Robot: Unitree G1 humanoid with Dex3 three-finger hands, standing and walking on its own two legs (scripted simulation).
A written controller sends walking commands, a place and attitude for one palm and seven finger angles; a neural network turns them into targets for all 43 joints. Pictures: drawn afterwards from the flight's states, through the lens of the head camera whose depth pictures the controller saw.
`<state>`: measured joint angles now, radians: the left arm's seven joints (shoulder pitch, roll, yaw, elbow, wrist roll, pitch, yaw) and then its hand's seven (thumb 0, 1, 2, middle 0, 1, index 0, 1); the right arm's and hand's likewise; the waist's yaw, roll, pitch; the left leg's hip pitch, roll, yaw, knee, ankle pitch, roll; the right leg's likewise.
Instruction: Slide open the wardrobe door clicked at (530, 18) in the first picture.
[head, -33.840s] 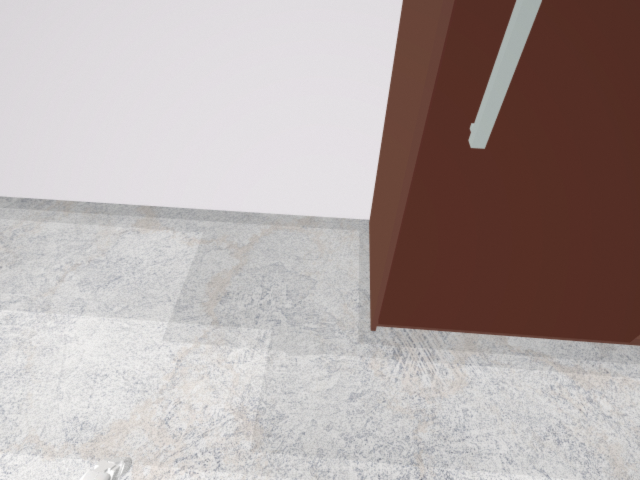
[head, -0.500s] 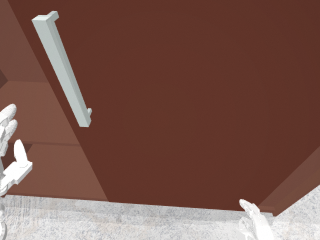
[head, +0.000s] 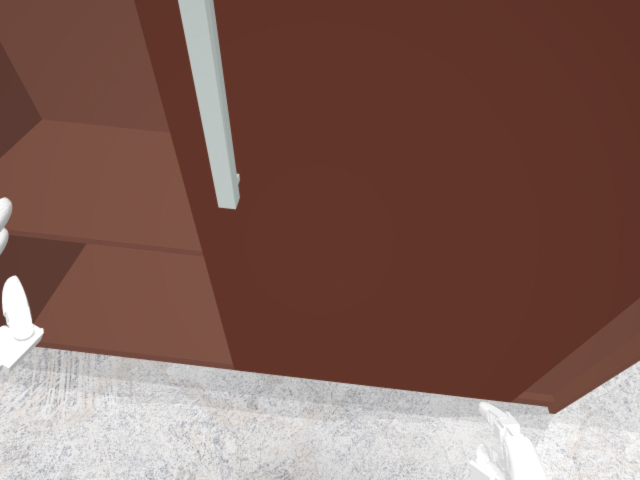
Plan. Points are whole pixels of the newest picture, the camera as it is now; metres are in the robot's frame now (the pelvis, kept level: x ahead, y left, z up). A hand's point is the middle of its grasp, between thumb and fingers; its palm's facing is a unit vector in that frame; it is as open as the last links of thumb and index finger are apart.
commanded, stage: step back with the hand held close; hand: left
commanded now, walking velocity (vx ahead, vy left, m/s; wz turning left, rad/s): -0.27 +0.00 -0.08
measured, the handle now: (219, 106) +0.50 +0.19 +0.21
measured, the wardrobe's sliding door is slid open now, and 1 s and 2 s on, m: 0.69 0.69 0.69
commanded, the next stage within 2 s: stop stepping back and stand still in 0.30 s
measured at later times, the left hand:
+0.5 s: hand out of the picture +0.12 +0.33 +0.17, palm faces +0.43 -0.84 -0.32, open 7.4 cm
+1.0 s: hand out of the picture -0.01 +0.37 +0.19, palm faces +0.24 -0.91 -0.34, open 7.4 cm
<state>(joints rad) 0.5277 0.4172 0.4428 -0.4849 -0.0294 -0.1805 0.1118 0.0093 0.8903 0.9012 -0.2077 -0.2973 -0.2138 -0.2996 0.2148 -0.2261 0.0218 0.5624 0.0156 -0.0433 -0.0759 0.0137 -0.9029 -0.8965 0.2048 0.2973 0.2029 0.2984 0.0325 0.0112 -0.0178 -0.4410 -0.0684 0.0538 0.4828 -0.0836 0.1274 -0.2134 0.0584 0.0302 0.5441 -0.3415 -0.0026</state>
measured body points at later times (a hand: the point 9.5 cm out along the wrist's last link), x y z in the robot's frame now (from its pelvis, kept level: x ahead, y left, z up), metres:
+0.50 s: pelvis -0.11 +0.05 +0.00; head -0.11 +0.11 +0.44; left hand +0.09 +0.37 +0.18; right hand +0.06 -0.20 -0.05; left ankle +0.04 +0.06 -0.73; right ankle -0.12 -0.12 -0.68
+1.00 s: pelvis -0.24 +0.15 +0.02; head -0.22 +0.21 +0.46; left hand -0.03 +0.42 +0.21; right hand -0.13 -0.05 -0.06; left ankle -0.12 +0.24 -0.72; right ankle -0.23 +0.06 -0.66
